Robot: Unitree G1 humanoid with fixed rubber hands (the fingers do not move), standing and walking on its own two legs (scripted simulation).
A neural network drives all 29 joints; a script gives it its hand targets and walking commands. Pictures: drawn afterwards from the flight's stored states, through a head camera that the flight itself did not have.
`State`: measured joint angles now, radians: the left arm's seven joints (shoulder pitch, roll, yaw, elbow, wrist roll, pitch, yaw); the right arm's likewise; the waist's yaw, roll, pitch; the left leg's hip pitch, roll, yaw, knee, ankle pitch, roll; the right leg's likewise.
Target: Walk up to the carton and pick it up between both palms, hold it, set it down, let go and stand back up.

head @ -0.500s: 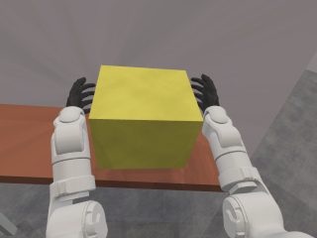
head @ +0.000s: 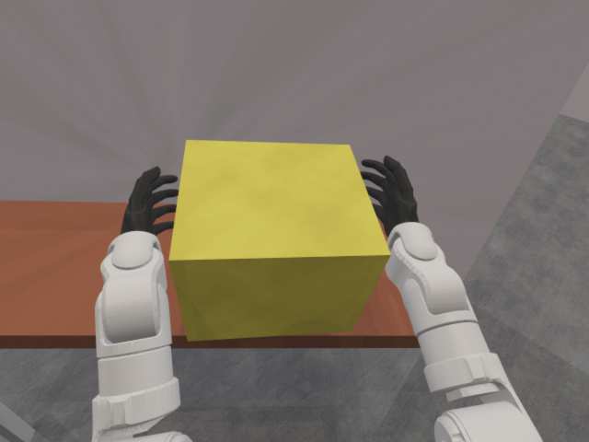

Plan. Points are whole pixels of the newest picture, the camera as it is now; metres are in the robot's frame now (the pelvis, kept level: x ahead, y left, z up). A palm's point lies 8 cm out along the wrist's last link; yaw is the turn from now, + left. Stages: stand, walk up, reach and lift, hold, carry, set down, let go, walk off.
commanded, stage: hold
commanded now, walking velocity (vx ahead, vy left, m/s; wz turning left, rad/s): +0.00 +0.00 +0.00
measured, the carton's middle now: (271, 239) +0.36 +0.01 +0.12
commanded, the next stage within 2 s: none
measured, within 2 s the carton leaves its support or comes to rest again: neither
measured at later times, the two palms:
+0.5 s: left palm (140, 205) +0.36 +0.17 +0.19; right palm (391, 189) +0.37 -0.15 +0.20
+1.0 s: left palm (144, 222) +0.34 +0.16 +0.18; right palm (399, 212) +0.34 -0.16 +0.18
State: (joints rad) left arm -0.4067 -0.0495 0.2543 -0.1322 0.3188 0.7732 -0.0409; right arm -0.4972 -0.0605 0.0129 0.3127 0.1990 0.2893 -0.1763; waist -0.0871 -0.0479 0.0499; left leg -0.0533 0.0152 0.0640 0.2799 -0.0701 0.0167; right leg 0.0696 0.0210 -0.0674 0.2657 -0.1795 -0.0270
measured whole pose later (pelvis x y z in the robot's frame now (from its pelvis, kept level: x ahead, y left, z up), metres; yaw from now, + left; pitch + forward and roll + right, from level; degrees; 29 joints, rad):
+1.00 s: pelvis -0.01 +0.00 +0.00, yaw -1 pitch -8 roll +0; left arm -0.54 -0.03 0.30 0.04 0.33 0.75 -0.05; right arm -0.60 -0.01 -0.09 0.46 0.11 0.27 -0.13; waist -0.06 -0.06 0.03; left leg -0.08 0.01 0.06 0.27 -0.05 0.02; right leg 0.01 0.01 -0.08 0.31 -0.18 -0.02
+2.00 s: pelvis -0.01 -0.01 +0.00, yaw -3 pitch -7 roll +0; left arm -0.64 0.00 0.35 0.15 0.32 0.74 -0.06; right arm -0.71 -0.01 -0.13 0.55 0.09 0.27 -0.14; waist -0.04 -0.06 0.00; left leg -0.10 0.02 0.06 0.26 -0.05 0.01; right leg -0.03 0.02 -0.06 0.33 -0.18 -0.04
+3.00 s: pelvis -0.01 -0.01 +0.00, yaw -3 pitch -8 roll +0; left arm -0.68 0.01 0.39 0.25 0.35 0.72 -0.08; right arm -0.75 0.01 -0.16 0.65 0.04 0.27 -0.14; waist -0.05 -0.06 0.00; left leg -0.08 0.02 0.05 0.29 -0.08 0.01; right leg -0.01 0.01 -0.09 0.33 -0.20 -0.04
